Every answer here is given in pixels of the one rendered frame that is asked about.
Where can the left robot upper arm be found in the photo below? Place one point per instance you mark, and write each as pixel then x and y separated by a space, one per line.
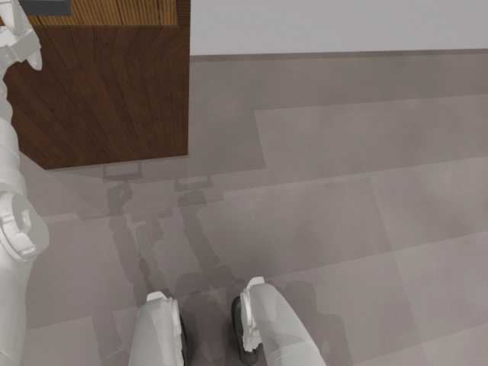
pixel 23 236

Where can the right robot shin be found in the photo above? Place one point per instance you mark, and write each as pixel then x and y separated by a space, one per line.
pixel 251 337

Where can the cabinet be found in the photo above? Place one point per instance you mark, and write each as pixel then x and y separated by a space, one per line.
pixel 105 93

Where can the drawer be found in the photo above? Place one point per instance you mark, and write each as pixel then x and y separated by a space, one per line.
pixel 113 12

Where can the right robot thigh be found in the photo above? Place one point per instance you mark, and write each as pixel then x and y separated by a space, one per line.
pixel 285 340

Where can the left robot forearm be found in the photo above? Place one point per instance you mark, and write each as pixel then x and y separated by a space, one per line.
pixel 10 177

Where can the robot left hand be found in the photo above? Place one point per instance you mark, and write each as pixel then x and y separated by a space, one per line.
pixel 18 40

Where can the handle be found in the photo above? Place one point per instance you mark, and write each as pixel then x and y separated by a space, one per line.
pixel 46 7

